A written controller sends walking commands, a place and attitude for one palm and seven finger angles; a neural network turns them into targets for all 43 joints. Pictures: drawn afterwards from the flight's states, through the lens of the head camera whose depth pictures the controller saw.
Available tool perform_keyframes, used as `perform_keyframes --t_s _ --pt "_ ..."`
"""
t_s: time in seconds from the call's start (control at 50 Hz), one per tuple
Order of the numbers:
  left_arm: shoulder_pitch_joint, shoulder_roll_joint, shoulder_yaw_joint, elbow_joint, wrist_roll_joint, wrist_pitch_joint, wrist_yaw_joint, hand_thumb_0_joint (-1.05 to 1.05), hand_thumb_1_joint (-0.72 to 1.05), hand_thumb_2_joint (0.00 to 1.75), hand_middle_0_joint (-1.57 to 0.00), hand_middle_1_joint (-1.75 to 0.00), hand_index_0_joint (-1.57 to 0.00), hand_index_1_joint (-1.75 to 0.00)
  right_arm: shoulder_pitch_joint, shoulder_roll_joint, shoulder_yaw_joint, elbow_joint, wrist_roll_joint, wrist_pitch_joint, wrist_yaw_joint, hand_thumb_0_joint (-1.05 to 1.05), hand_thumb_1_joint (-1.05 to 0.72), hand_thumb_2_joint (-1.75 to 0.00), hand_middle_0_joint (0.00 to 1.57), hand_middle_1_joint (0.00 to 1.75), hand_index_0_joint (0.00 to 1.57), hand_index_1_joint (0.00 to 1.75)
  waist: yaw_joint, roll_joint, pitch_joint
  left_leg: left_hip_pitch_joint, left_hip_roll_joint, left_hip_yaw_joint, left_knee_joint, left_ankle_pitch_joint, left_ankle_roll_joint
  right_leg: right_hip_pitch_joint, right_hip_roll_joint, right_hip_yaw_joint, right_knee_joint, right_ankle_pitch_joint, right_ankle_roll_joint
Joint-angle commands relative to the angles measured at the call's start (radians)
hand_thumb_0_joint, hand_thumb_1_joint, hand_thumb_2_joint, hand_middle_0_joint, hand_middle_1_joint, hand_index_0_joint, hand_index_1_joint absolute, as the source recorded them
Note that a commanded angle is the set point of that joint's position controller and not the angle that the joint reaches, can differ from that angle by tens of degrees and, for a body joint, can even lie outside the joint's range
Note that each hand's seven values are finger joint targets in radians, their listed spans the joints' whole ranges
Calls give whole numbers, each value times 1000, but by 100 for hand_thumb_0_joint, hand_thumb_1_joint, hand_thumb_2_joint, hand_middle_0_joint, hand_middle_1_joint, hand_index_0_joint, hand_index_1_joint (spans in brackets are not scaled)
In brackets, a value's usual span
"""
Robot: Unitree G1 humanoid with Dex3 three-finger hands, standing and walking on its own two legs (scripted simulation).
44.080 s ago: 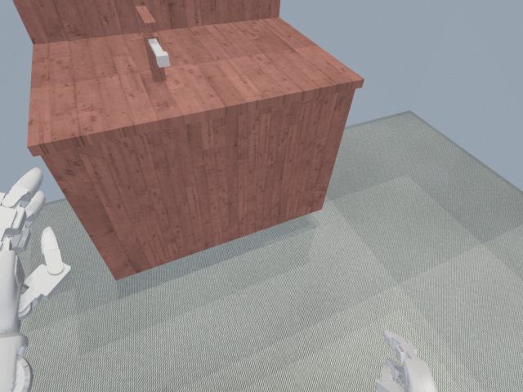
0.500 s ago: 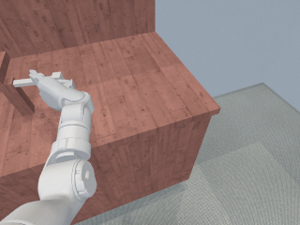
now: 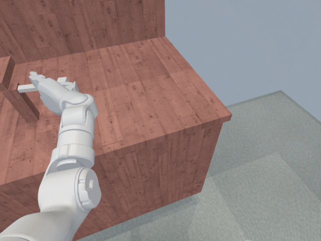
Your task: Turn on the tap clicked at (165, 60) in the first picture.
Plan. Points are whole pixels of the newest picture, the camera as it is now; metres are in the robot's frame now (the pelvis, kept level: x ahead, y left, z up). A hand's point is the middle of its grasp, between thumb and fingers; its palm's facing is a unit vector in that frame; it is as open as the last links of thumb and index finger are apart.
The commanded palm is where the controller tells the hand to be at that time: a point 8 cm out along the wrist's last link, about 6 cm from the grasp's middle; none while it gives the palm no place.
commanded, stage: lift the hand up off the lever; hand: left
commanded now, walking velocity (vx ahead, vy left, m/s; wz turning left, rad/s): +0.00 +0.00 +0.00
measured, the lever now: (63, 84) +0.52 +0.29 +0.13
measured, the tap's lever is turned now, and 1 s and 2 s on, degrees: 79 79 79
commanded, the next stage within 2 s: draw the hand back beside the body in 1.04 s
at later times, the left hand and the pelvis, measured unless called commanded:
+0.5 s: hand (71, 80) +0.46 +0.22 +0.19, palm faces +0.80 -0.59 -0.07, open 7.8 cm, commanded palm +0.40 +0.24 +0.20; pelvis +0.00 +0.01 +0.00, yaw +0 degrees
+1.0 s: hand (66, 79) +0.43 +0.22 +0.21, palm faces +0.80 -0.60 -0.06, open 7.8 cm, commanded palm +0.38 +0.23 +0.21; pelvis +0.01 +0.00 +0.01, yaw +0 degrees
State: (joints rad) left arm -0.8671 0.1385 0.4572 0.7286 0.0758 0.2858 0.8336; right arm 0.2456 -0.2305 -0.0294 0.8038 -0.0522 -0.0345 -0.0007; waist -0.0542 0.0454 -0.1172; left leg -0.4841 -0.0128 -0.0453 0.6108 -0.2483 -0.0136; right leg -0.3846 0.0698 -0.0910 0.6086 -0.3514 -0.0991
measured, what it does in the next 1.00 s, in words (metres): stands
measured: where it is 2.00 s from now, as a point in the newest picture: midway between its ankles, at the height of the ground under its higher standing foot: outside the picture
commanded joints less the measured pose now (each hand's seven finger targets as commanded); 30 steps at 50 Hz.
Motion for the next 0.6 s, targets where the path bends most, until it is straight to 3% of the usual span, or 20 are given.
perform_keyframes --t_s 0.0,0.06,0.1,0.14,0.18,0.22,0.28,0.34,0.38,0.4,0.48,0.5,0.54,0.58 --pt "-504 272 -12 -230 53 -63 13 0 90 90 -15 -15 -15 -15 -34 -117 -30 -102 3 -41 -12 0 -90 -90 20 30 20 30 12 -49 -321 132 -7 27 -23 177 45 138 -86 89 -96 421 110" --pt "-509 232 -51 -221 48 -53 3 0 90 90 -15 -15 -15 -15 -36 -115 -26 -107 7 -41 -13 0 -90 -90 20 30 20 30 -6 -70 -305 132 -5 33 -25 176 46 133 -89 89 -102 434 116" --pt "-478 249 -36 -196 43 -42 -6 0 90 90 -15 -15 -15 -15 -37 -122 -27 -107 10 -39 -15 0 -90 -90 20 30 20 30 3 -67 -295 128 -6 31 -34 166 45 137 -88 87 -108 418 114" --pt "-518 229 -63 -204 36 -40 -14 0 90 90 -15 -15 -15 -15 -33 -120 -24 -107 14 -43 -17 0 -90 -90 20 30 20 30 -12 -81 -281 136 -5 31 -36 158 48 124 -88 90 -117 405 117" --pt "-518 233 -60 -200 28 -38 -19 0 90 90 -15 -15 -15 -15 -33 -121 -23 -106 15 -45 -18 0 -90 -90 20 30 20 30 -11 -87 -278 133 -7 31 -40 154 48 131 -92 95 -123 420 122" --pt "-510 256 -40 -234 25 -43 -19 0 90 90 -15 -15 -15 -15 -32 -120 -26 -109 18 -45 -20 0 -90 -90 20 30 20 30 4 -59 -310 155 -7 30 -44 175 48 149 -88 91 -117 422 114" --pt "-525 216 -72 -249 27 -42 -15 0 90 90 -15 -15 -15 -15 -35 -114 -24 -106 16 -51 -15 0 -90 -90 20 30 20 30 -2 -54 -304 173 -6 29 -44 191 46 136 -81 82 -115 418 109" --pt "-529 185 -97 -281 26 -38 -13 0 90 90 -15 -15 -15 -15 -44 -114 -27 -105 18 -54 -11 0 -90 -90 20 30 20 30 2 -9 -308 211 -3 26 -47 216 44 117 -70 72 -113 389 95" --pt "-523 179 -98 -281 20 -28 -11 0 90 90 -15 -15 -15 -15 -49 -114 -27 -104 18 -54 -11 0 -90 -90 20 30 20 30 2 -40 -304 209 -3 26 -52 214 43 128 -70 71 -117 391 96" --pt "-498 185 -86 -289 15 -24 -12 0 90 90 -15 -15 -15 -15 -56 -116 -29 -106 18 -53 -12 0 -90 -90 20 30 20 30 17 -17 -310 221 -3 22 -56 227 42 132 -65 65 -114 377 88" --pt "-513 173 -90 -303 7 -8 -1 0 90 90 -15 -15 -15 -15 -70 -112 -26 -104 17 -54 -12 0 -90 -90 20 30 20 30 12 -49 -302 224 -1 28 -61 234 40 140 -66 66 -119 390 92" --pt "-496 201 -63 -314 7 -7 1 0 90 90 -15 -15 -15 -15 -71 -117 -29 -104 16 -50 -14 0 -90 -90 20 30 20 30 27 -46 -318 233 -1 24 -63 254 40 155 -64 63 -113 398 88" --pt "-502 171 -88 -361 8 -1 4 0 90 90 -15 -15 -15 -15 -81 -109 -28 -113 18 -48 -9 0 -90 -90 20 30 20 30 30 -31 -339 257 3 30 -64 293 36 165 -62 59 -106 424 84" --pt "-456 154 -88 -361 5 11 9 0 90 90 -15 -15 -15 -15 -92 -105 -27 -117 19 -48 -7 0 -90 -90 20 30 20 30 38 -61 -329 256 5 35 -68 300 35 177 -62 56 -108 442 87"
